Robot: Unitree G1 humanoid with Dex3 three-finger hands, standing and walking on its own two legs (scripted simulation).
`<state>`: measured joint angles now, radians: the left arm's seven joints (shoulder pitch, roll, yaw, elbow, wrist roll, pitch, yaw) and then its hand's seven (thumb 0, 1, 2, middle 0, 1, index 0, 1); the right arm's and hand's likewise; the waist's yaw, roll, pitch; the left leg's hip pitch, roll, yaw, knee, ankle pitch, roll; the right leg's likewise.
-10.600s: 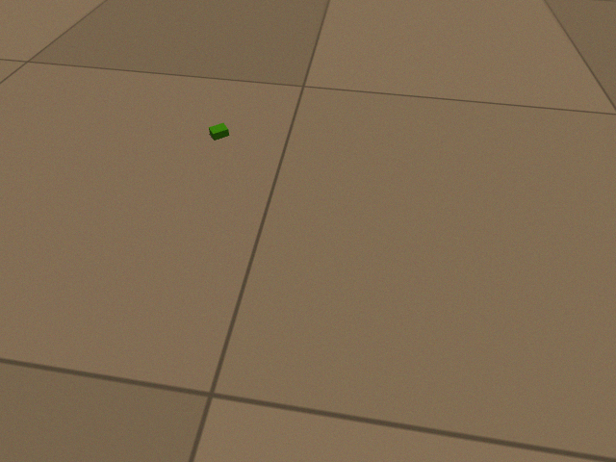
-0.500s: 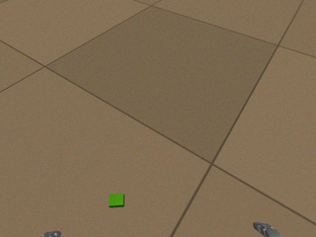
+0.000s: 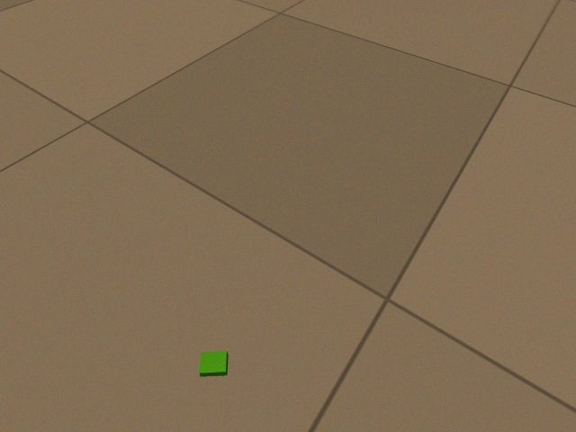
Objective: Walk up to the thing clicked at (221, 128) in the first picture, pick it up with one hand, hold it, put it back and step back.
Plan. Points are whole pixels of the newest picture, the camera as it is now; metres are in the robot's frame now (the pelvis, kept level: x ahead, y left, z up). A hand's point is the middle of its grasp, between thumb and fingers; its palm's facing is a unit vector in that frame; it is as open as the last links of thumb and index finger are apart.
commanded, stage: walk up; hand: left
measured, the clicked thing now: (214, 363) +0.42 +0.25 -0.76
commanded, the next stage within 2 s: none
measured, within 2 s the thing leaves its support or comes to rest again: neither
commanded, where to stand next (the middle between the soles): +0.04 +0.00 m, yaw +1 degrees
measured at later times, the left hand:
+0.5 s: hand out of the picture +0.06 +0.27 -0.17, palm faces +0.04 -0.93 -0.37, open 7.4 cm
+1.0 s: hand out of the picture -0.13 +0.29 -0.16, palm faces +0.10 -0.91 -0.40, open 7.4 cm
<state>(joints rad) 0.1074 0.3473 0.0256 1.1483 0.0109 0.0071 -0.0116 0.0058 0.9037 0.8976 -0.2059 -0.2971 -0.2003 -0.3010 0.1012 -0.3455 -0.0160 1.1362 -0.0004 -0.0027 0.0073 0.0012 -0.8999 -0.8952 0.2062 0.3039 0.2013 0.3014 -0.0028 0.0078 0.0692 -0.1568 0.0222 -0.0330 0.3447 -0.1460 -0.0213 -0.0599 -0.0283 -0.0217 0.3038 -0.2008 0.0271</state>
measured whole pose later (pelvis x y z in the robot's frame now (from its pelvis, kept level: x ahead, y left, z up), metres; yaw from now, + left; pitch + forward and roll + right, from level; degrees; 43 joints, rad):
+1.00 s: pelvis -0.08 +0.01 -0.02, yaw +7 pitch -3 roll +1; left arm 0.39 0.42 0.08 0.91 0.05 0.01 -0.04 0.01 0.90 0.90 -0.21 -0.30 -0.20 -0.30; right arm 0.27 -0.40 -0.09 0.92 -0.04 -0.03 0.04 0.00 -0.90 -0.90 0.21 0.30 0.20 0.30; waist 0.05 -0.02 0.09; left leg -0.21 -0.01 0.01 0.54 -0.29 0.01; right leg -0.26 -0.09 -0.01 0.68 -0.41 -0.04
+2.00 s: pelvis -0.09 +0.01 -0.01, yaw +0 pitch -3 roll -1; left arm 0.32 0.48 0.07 0.98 0.02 0.01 -0.04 0.01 0.90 0.90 -0.21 -0.30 -0.20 -0.30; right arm 0.39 -0.40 -0.08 0.90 -0.03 -0.05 0.03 0.00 -0.90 -0.89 0.21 0.30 0.21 0.30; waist -0.04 -0.04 0.06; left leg -0.10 0.04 0.07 0.46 -0.31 0.03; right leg -0.41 0.02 0.10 0.86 -0.33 0.01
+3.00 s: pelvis -0.03 +0.01 -0.01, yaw -1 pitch -4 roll +0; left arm 0.15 0.36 -0.02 1.08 0.01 -0.02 -0.01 0.01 0.90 0.90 -0.21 -0.30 -0.20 -0.30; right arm 0.12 -0.35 -0.03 1.06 0.00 -0.01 0.02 0.00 -0.90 -0.90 0.21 0.30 0.20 0.30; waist -0.01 0.01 0.07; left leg -0.19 0.02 -0.01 0.46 -0.20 -0.02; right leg -0.15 -0.01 0.03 0.45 -0.23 0.02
